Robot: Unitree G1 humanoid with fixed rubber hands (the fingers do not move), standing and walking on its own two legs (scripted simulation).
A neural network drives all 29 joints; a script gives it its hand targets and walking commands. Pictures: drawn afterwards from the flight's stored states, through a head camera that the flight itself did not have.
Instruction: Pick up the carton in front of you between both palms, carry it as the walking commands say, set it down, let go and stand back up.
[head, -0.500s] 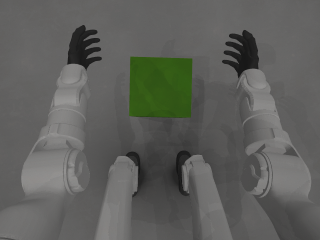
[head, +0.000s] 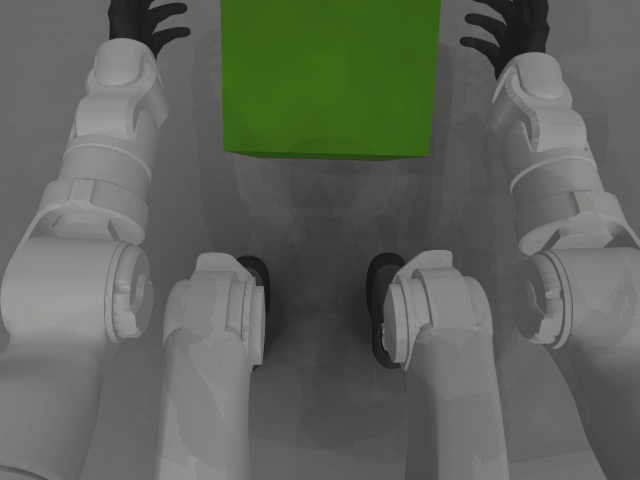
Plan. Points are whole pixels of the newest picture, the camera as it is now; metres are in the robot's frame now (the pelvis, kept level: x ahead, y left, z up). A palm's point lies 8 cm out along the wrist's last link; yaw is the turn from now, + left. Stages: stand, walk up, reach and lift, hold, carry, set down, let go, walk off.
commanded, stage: reach and lift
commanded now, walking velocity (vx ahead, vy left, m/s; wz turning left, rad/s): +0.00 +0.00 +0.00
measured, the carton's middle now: (324, 77) +0.52 -0.01 -0.28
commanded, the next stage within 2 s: none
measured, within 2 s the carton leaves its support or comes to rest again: leaves its support in 0.96 s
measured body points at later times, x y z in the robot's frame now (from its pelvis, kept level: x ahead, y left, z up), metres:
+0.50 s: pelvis +0.00 +0.00 -0.03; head +0.37 +0.00 +0.23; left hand +0.54 +0.17 -0.22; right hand +0.53 -0.19 -0.22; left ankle +0.12 +0.13 -0.37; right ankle +0.12 -0.13 -0.37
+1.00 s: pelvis +0.00 +0.00 -0.04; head +0.36 +0.00 +0.24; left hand +0.55 +0.14 -0.21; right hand +0.54 -0.16 -0.20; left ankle +0.12 +0.13 -0.37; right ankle +0.12 -0.13 -0.37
